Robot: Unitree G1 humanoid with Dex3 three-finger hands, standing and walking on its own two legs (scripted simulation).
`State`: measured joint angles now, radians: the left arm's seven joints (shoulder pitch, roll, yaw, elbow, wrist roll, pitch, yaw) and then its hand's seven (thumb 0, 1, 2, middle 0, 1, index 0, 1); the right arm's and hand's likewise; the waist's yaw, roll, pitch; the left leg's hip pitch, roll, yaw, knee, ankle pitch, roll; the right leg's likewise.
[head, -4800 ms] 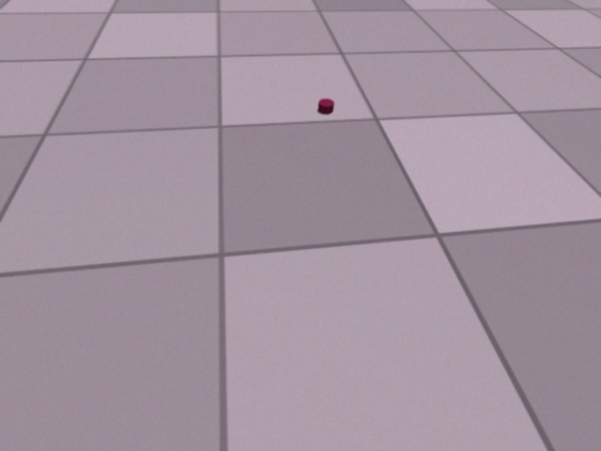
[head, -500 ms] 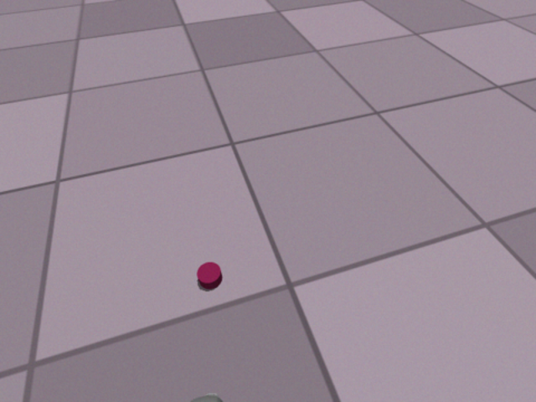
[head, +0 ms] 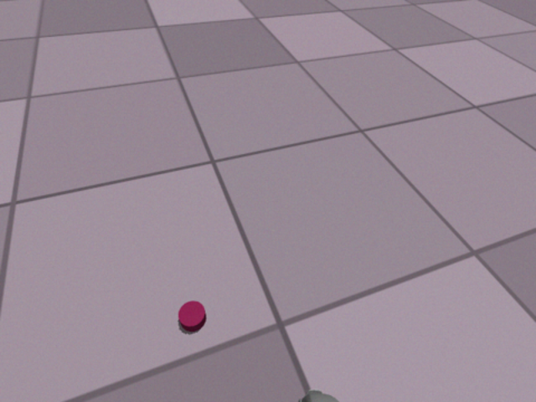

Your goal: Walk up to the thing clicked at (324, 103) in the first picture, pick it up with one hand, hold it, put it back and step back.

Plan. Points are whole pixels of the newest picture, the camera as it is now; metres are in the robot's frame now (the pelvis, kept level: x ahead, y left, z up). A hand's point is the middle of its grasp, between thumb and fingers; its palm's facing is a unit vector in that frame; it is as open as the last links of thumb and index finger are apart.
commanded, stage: walk up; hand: left
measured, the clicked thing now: (192, 316) +0.56 +0.22 -0.74
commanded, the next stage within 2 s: stand in 1.74 s
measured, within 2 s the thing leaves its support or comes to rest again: neither
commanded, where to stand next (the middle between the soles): +0.19 -0.02 m, yaw -1 degrees
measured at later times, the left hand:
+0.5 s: hand out of the picture +0.17 +0.27 -0.17, palm faces +0.00 -0.93 -0.36, open 7.4 cm
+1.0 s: hand out of the picture +0.17 +0.26 -0.15, palm faces +0.03 -0.94 -0.34, open 7.4 cm
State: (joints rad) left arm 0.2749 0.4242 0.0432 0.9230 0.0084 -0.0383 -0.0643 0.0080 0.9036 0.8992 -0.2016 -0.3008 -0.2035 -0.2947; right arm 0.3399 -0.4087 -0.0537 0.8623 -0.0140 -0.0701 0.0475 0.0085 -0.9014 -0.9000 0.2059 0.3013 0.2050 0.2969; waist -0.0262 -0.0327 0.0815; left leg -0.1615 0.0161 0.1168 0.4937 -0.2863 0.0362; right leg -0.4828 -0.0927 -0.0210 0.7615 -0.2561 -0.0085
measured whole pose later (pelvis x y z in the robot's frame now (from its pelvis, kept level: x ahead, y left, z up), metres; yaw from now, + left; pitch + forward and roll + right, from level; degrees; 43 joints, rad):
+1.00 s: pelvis +0.11 +0.00 +0.01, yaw +1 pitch -2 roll +0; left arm 0.08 0.36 0.00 1.16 -0.01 -0.01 -0.01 0.01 0.90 0.90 -0.20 -0.30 -0.20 -0.29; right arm 0.00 -0.35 0.00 1.15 0.01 -0.01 0.02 0.01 -0.90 -0.90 0.20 0.30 0.20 0.30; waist 0.03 0.01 0.07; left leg -0.21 0.03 0.02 0.39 -0.14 -0.01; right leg -0.16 -0.04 -0.03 0.38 -0.18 0.03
